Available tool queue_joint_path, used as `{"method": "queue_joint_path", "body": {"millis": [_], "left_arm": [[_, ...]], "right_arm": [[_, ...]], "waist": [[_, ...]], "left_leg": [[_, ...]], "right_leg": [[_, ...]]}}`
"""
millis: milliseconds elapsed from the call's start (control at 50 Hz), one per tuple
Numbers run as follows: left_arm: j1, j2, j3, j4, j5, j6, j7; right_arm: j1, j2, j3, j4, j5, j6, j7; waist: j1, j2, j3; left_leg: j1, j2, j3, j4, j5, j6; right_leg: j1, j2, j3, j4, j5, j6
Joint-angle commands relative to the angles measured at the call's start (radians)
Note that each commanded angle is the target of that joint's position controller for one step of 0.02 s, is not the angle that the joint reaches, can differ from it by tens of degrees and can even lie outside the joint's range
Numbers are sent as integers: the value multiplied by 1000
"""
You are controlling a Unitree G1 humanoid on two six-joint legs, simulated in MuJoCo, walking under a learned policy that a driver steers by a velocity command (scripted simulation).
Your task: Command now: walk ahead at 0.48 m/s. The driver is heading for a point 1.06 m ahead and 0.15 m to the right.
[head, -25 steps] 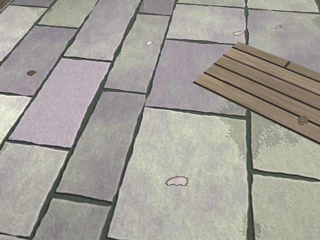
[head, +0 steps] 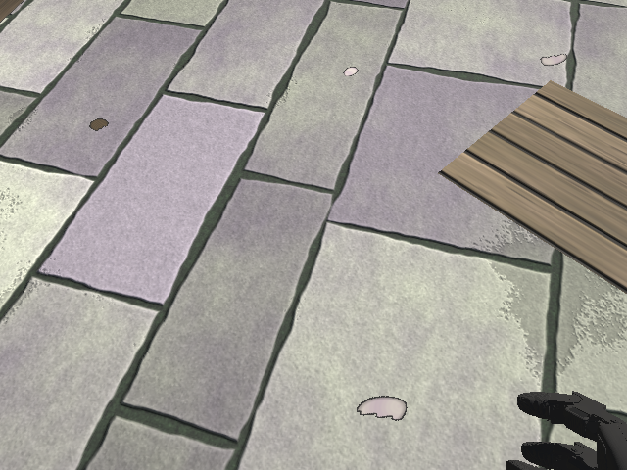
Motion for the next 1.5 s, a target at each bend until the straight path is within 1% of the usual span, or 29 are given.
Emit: {"method": "queue_joint_path", "body": {"millis": [20, 40, 60, 80, 100, 120, 160, 180, 240, 380, 480, 540, 580, 600, 620, 640, 660, 700, 780, 900, 1020, 1080, 1120, 1140, 1160, 1180, 1240, 1380, 1500], "left_arm": [[-14, 206, 54, -40, 2, 4, 11], [-31, 199, 50, -47, 6, 12, 14], [-27, 164, 34, -72, 24, 11, 18], [132, 3, -11, -84, 20, -8, 2], [44, 123, 14, -71, -8, -32, -6], [-78, 170, 29, -117, -35, -45, -11], [-162, 149, 29, -135, -10, -53, -3], [-133, 139, 31, -129, -4, -43, -4], [-105, 93, 23, -122, 3, -12, 1], [-369, 60, 5, -200, 12, -25, -11], [-493, 80, 7, -253, -1, -37, -40], [-431, 115, 21, -249, 1, -41, -49], [-157, 197, 63, -174, 8, -40, -36], [-30, 305, 87, -160, 30, -36, -28], [6, 266, 80, -143, 13, -30, -33], [-48, 196, 56, -152, 7, -29, -34], [-114, 166, 47, -164, 10, -27, -31], [-214, 116, 31, -173, 23, -32, -35], [-221, 133, 39, -149, 19, -53, -35], [-146, 167, 47, -97, 9, -40, -12], [-62, 188, 57, -34, -4, -13, -3], [-77, 203, 64, -24, -7, 2, 3], [-99, 161, 43, -42, 6, 8, 5], [5, 55, 12, -67, 11, -8, -1], [9, 65, 10, -52, -2, -27, -3], [-72, 160, 40, -71, -31, -34, -6], [-146, 142, 53, -88, -16, -15, 5], [-182, 67, 49, -130, 3, 29, 2], [-322, 57, 44, -215, 10, 33, -49]], "right_arm": [[43, -150, -54, -57, -2, -17, -4], [204, -188, -74, -11, -2, -12, -16], [394, -246, -89, 29, -16, -5, -31], [435, -310, -98, 53, -22, -8, -24], [434, -201, -74, 58, -12, -6, -27], [350, -175, -62, 57, -9, -4, -33], [237, -142, -50, 52, -22, -8, -30], [215, -123, -44, 53, -35, -14, -28], [211, -128, -47, 83, -19, -33, -24], [306, -193, -56, 142, -9, -20, -48], [393, -216, -60, 195, 1, 7, -52], [377, -235, -66, 205, 1, 26, -60], [360, -198, -48, 193, -11, 34, -64], [450, -101, -15, 158, -25, 19, -61], [476, -83, -6, 174, -14, -2, -55], [396, -189, -33, 161, 12, -17, -47], [312, -196, -34, 137, 23, -24, -45], [270, -177, -39, 134, -4, -14, -51], [292, -121, -30, 144, -14, 22, -57], [85, -89, -17, 91, -17, 8, -46], [-54, -103, -15, 36, -5, -8, -16], [17, -142, -31, 46, -9, -16, -11], [314, -232, -75, 126, -20, -20, -29], [433, -331, -101, 145, -38, -12, -38], [455, -266, -82, 149, -27, -6, -38], [396, -207, -63, 146, -21, -6, -40], [216, -118, -39, 138, -29, -20, -39], [151, -156, -55, 175, -44, -30, -63], [198, -211, -69, 196, -13, 22, -94]], "waist": [[-127, -153, -46], [-212, -144, -150], [-275, -60, -302], [-170, 235, -468], [-228, 157, -434], [-213, 115, -239], [-144, -17, -88], [-105, 10, -81], [-67, 29, -52], [-149, 4, 22], [-186, 15, 35], [-132, 45, -9], [-1, 12, -197], [-8, -184, -368], [-6, -322, -453], [6, -216, -316], [-11, -158, -201], [-74, -99, -82], [-121, -103, -51], [-60, -87, 6], [-27, -91, 42], [-86, -113, -4], [-226, -72, -212], [-212, 135, -374], [-226, 222, -443], [-227, 140, -285], [-133, 88, -71], [-76, 44, 7], [-130, 33, -28]], "left_leg": [[173, -61, 39, -12, -81, 62], [402, -71, 51, -33, -46, 96], [757, 105, -144, 28, -44, 157], [1090, 362, -676, -74, -300, 334], [1041, 345, -783, -204, -449, 308], [884, 311, -615, -235, -416, 258], [594, 235, -409, -288, -192, 220], [516, 206, -351, -318, -134, 214], [397, 186, -253, -390, -75, 233], [401, 127, -92, -417, -24, 181], [580, 203, -120, -341, -18, 163], [659, 226, -125, -232, 174, 130], [542, 134, -47, 115, 307, 76], [183, 11, 9, 505, -42, 9], [-48, -91, -85, 715, -588, -17], [-157, -24, -143, 796, -566, -3], [-174, 27, -113, 776, -479, 8], [-90, 98, -97, 646, -346, 0], [-27, 116, -84, 538, -242, -36], [-42, 88, -49, 167, 54, -54], [-58, 55, -47, 4, 11, -15], [91, 13, -22, -38, -95, 23], [561, 55, -57, -21, -55, 88], [986, 322, -455, -34, -183, 221], [1018, 397, -714, -178, -312, 258], [893, 363, -589, -211, -390, 206], [533, 262, -278, -320, -247, 139], [405, 198, 79, -357, 300, 135], [560, 235, 154, -252, 387, 120]], "right_leg": [[-17, -268, 76, 198, 1012, -109], [-81, -227, 43, 390, 1080, -81], [-327, -184, 34, 689, 783, -55], [-718, 28, 72, 1056, -113, 6], [-830, 5, 186, 1163, -187, -3], [-897, -47, 151, 1167, -108, -10], [-831, -130, 107, 1056, 43, -3], [-767, -158, 116, 1027, 81, 1], [-724, -183, 99, 941, 106, 31], [-752, -151, 40, 499, 474, 59], [-783, -118, 43, 358, 427, 24], [-680, -82, 19, 315, 305, -20], [-268, -83, 16, 314, 336, -85], [133, -342, 398, 324, 292, -218], [259, -436, 755, 154, 128, -310], [170, -405, 666, 124, 33, -260], [33, -365, 521, 110, 70, -224], [-201, -287, 349, 47, 239, -194], [-319, -252, 218, -41, 398, -214], [-286, -206, 88, -74, 412, -172], [-118, -279, 102, -9, 429, -158], [-80, -286, 121, 107, 643, -131], [-256, -188, 63, 470, 672, -77], [-672, -36, -6, 867, 279, 2], [-819, 16, 127, 1041, -212, 9], [-900, -42, 165, 1113, -166, -1], [-812, -157, 128, 993, 56, 0], [-759, -150, 80, 745, 302, 50], [-706, -108, -8, 466, 395, 23]]}}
